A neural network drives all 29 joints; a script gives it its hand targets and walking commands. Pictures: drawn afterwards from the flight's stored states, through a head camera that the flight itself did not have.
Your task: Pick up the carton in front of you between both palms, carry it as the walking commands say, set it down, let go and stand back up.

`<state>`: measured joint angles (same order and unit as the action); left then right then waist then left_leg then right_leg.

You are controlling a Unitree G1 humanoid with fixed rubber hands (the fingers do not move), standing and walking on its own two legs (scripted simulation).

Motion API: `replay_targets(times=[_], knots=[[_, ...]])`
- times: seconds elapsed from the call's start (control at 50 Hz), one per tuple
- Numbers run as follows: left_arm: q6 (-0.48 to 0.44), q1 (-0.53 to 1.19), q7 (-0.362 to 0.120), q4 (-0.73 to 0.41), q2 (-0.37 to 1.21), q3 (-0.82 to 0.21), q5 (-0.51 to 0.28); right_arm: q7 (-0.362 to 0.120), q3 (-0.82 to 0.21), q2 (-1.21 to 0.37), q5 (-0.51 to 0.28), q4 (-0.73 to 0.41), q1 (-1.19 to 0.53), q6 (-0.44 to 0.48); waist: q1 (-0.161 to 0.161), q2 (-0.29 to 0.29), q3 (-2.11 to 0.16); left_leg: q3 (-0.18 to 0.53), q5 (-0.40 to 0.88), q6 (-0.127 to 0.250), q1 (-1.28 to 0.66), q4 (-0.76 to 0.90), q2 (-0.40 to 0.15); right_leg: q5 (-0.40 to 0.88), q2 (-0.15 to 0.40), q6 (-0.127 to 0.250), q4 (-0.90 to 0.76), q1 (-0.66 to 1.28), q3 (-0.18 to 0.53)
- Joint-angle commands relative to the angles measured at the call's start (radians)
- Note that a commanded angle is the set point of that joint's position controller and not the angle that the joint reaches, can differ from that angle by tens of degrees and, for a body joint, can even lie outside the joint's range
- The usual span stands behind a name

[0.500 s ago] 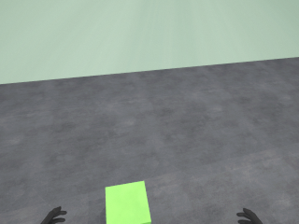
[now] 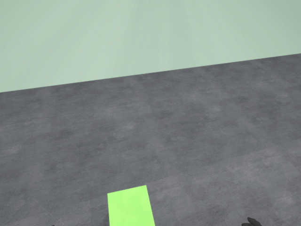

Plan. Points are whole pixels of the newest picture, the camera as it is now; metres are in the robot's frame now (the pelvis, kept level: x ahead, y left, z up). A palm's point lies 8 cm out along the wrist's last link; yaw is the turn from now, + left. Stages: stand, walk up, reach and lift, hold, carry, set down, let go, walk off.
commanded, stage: stand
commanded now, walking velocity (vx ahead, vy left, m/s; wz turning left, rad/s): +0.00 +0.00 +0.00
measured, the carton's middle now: (130, 215) +0.33 +0.08 -0.65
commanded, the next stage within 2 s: none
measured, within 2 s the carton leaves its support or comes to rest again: neither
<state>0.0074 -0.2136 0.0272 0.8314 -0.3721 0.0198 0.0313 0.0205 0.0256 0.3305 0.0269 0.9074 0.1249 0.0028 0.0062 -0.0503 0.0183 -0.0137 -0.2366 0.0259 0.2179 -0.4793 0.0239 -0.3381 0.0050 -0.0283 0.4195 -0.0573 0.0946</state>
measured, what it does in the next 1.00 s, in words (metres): stands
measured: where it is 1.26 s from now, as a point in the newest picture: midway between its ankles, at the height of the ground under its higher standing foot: outside the picture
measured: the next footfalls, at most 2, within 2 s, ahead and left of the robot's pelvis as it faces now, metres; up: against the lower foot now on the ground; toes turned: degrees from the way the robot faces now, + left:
none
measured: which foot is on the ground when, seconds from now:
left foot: down 0.00-1.00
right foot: down 0.00-1.00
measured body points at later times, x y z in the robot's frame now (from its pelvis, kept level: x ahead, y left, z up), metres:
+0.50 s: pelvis -0.02 -0.01 +0.00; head -0.02 +0.01 +0.45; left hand +0.08 +0.30 -0.12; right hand +0.09 -0.32 -0.10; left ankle +0.01 +0.10 -0.74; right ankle -0.07 -0.15 -0.74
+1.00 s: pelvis -0.02 -0.01 +0.01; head -0.02 +0.01 +0.46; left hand +0.07 +0.31 -0.12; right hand +0.09 -0.32 -0.10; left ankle +0.01 +0.10 -0.74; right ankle -0.07 -0.15 -0.74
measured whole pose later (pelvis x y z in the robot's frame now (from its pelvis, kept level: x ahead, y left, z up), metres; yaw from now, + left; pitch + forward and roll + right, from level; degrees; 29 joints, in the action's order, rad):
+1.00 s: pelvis -0.02 -0.01 +0.01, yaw +0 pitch -2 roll +0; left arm -0.01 -0.17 0.02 0.99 -0.40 0.00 0.02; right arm 0.01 0.01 0.38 0.01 1.05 0.09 0.01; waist 0.01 -0.03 0.03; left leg 0.00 -0.16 0.02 0.19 -0.39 0.01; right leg -0.27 0.00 -0.02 0.34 -0.03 0.08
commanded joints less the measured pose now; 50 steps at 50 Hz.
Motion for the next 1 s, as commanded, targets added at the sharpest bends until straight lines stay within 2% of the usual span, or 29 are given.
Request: replay_targets(times=[0.0, 0.38, 0.98], knots=[[-0.013, 0.009, 0.003, -0.035, -0.14, 0.028, 0.0, 0.003, 0.036, 0.176, -0.002, -0.036, -0.04, 0.011, 0.001, 0.046, -0.037, 0.12, 0.236, 0.003, -0.114, 0.075, -0.115, 0.252, 0.067, 0.026, -0.06, -0.099, 0.037], [-0.022, 0.03, -0.003, 0.05, -0.165, 0.014, -0.002, -0.004, 0.024, 0.204, -0.01, 0.047, -0.058, 0.013, 0.004, 0.045, -0.008, 0.128, 0.157, -0.001, -0.118, 0.121, -0.123, 0.197, 0.079, 0.037, -0.117, -0.105, 0.056], [-0.026, 0.059, -0.007, 0.124, -0.184, 0.01, -0.008, -0.008, 0.015, 0.225, -0.016, 0.105, -0.072, 0.016, 0.002, 0.049, -0.014, 0.141, 0.193, 0.003, -0.136, 0.138, -0.131, 0.204, 0.088, 0.04, -0.145, -0.092, 0.049]])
